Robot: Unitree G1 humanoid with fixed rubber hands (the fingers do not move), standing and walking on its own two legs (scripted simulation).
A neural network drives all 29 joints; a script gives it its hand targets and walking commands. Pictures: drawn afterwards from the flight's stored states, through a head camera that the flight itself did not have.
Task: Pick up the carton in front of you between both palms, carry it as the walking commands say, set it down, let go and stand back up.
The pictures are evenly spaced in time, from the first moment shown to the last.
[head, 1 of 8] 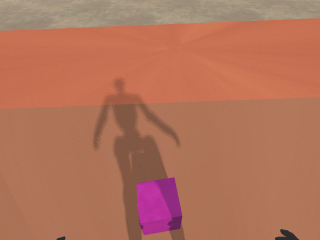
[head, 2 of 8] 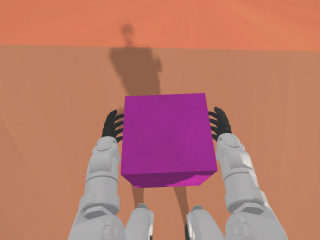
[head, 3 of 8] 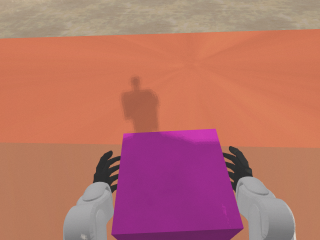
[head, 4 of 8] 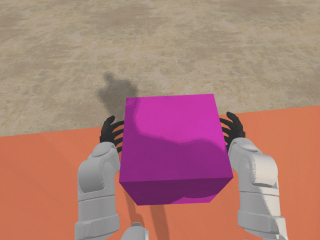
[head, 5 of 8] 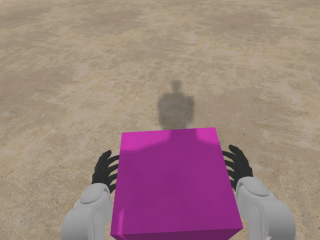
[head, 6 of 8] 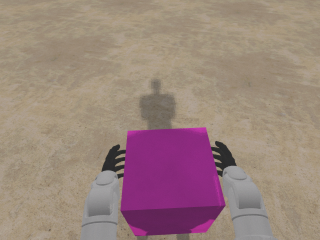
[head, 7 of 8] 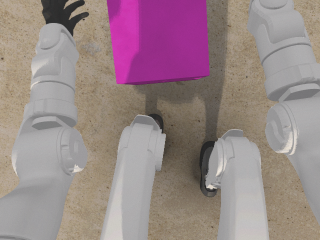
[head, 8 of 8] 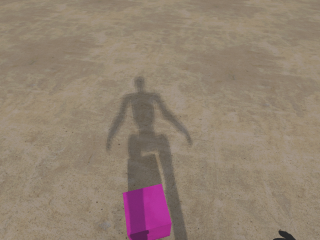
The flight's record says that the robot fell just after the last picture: no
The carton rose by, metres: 0.70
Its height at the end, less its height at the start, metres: -0.46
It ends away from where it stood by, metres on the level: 7.17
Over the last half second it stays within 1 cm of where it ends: yes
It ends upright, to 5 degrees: yes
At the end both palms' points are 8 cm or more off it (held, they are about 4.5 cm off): yes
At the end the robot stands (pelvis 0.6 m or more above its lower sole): yes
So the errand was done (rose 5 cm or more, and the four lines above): yes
